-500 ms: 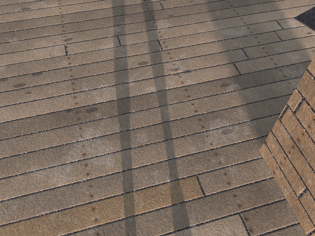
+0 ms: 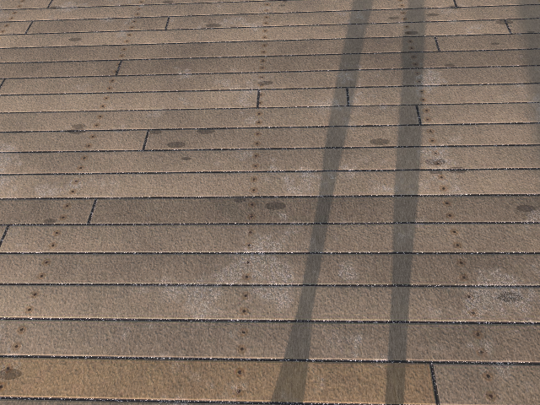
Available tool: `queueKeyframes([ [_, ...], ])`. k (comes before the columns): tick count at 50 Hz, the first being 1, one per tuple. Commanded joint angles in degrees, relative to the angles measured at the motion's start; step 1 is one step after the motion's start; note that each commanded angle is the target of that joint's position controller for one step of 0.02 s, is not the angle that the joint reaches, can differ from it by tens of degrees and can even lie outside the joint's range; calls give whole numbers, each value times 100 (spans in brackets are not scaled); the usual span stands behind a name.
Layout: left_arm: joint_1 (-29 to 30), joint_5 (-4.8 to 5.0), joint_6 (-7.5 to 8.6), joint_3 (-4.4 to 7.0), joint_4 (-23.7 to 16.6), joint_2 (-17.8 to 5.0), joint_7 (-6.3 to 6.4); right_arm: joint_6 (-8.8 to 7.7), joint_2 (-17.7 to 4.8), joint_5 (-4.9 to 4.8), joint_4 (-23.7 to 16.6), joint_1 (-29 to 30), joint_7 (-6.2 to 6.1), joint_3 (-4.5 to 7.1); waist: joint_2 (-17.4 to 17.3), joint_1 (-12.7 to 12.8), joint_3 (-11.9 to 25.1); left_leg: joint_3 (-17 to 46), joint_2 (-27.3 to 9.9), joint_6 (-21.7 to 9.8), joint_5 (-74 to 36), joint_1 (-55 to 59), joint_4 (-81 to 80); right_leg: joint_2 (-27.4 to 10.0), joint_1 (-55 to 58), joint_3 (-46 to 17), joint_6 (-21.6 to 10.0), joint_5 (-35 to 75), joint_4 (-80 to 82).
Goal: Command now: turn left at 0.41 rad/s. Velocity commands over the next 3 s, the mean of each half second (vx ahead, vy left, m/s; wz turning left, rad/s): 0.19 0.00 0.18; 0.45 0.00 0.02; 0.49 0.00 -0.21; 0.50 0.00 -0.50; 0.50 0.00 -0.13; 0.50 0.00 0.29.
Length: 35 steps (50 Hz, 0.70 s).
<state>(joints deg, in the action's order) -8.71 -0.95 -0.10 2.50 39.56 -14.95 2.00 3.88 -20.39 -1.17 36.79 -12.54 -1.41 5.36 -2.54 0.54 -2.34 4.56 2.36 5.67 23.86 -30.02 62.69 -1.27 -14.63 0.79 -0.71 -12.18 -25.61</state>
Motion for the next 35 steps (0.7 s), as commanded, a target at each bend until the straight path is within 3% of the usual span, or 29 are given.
queueKeyframes([
  [1, -27, 16, -19, 268, -249, -985, 28, -95, -75, 28, -569, 276, 38, -41, 1224, 145, 634, -196, -177, 71, 65, -99, -724, -1283, 1051, -862, -1239, 2570, 516],
  [5, -11, 130, -37, 323, -152, -1174, -71, -102, -118, 50, -557, 272, 98, -70, 1379, 180, 719, -491, -176, -104, -7, 825, -2060, -1428, 894, -865, -1294, 2644, 404],
  [7, 55, 225, -38, 301, -76, -1168, -92, -103, -80, 55, -429, 35, 125, -67, 1305, 4, 666, -617, -101, -309, -756, 1395, -3256, -1350, 752, -818, -1157, 2433, 174],
  [8, -5, 262, -26, 254, -11, -1052, -100, -111, -38, 69, -319, -180, 138, -78, 1190, -113, 735, -694, -35, -484, -1310, 2028, -4096, -1232, 460, -715, -953, 1655, 104],
  [9, -237, 199, 32, 153, 99, -792, -142, -107, -121, 94, -310, -248, 119, -83, 873, -119, 842, -304, -265, -646, -1651, 2900, -4341, -1019, -159, -554, -525, 543, -36],
  [10, -253, -69, 96, -17, 26, -311, -229, -98, -451, 127, -316, -539, 43, -42, -415, -64, 1138, 1147, -1453, -992, -2179, 3769, -4348, -469, -1087, 43, 30, -1198, -1229],
  [11, 82, 22, 148, 44, -210, -535, -199, -141, -985, 161, -205, -757, 83, 110, -1340, -337, 781, 2234, -2267, -2002, -435, 3148, -4798, 48, -2026, 271, 230, -2288, -1913],
  [12, 507, 151, 176, 196, -268, -1019, -160, -275, -885, 196, -194, -816, 110, 106, -923, -636, 318, 2635, -2241, -2266, 1055, 2840, -5275, -144, -2407, -88, 263, -2192, -2805],
  [13, 497, 239, 188, 296, -237, -1172, -170, -389, -682, 207, -111, -655, 99, 33, -909, -473, -58, 2455, -2076, -2078, 1539, 2669, -5404, -245, -2691, -218, 187, -1802, -3152],
  [15, 197, 190, 224, 334, -11, -1066, -174, -532, -434, 100, -89, -375, 43, -43, -872, -282, -258, 1939, -1745, -1776, 1117, 2679, -5521, -367, -2828, -302, 147, -1065, -3175],
  [17, 154, 162, 345, 296, 82, -825, -236, -621, -298, 131, -56, -423, 13, -84, -579, -229, -191, 1496, -1542, -1692, 320, 2690, -5580, -356, -2734, -220, 135, -336, -3049],
  [22, 453, 173, 465, 154, 41, -517, -343, -715, -476, 70, 54, -562, 56, 7, -491, -356, -38, 790, -1413, -1702, -643, 2420, -5553, -237, -1918, -59, 240, 462, -1466],
  [27, 582, 237, 494, 127, -86, -702, -431, -719, -656, -27, 258, -762, 130, 75, -444, -366, -212, 866, -1695, -1743, -451, 2153, -5391, -205, -1331, -100, 61, 342, -799],
  [29, 288, 248, 523, 149, -14, -782, -439, -688, -636, -41, 306, -705, 146, 65, -371, -150, -182, 833, -1701, -1624, -519, 2077, -5154, -155, -802, -15, -98, 349, -523],
  [31, -645, 242, 533, 271, 283, -988, -367, -659, -393, 30, 349, -732, 146, -33, -163, 286, 202, 489, -1317, -1377, -1233, 1687, -4083, 11, 547, 82, -282, 140, -302],
  [32, -1471, 201, 551, 381, 410, -1390, -311, -667, -24, 128, 247, -711, 147, -173, 695, 611, 824, -72, -801, -1069, -1122, 1042, -2202, -902, 1680, -1065, -611, -245, 50],
  [33, -1872, 115, 552, 496, 471, -1985, -360, -776, 250, 69, -52, -942, 103, -249, 2312, 485, 1245, -369, 64, -699, 654, -767, -252, -2011, 2792, -3813, -1453, -1865, 1042],
  [34, -1665, 143, 600, 349, 419, -1467, -401, -857, -309, -38, 26, -810, 88, -108, 1561, 506, 973, 251, -169, -705, 741, -1347, 583, -2062, 2556, -4265, -1489, -2651, 1388],
  [35, -1326, 142, 612, 255, 358, -1180, -391, -896, -501, -123, -5, -523, 124, -50, 1246, 396, 448, 226, -460, -826, 224, -1635, 710, -1940, 2145, -3562, -1304, -2381, 1347],
])
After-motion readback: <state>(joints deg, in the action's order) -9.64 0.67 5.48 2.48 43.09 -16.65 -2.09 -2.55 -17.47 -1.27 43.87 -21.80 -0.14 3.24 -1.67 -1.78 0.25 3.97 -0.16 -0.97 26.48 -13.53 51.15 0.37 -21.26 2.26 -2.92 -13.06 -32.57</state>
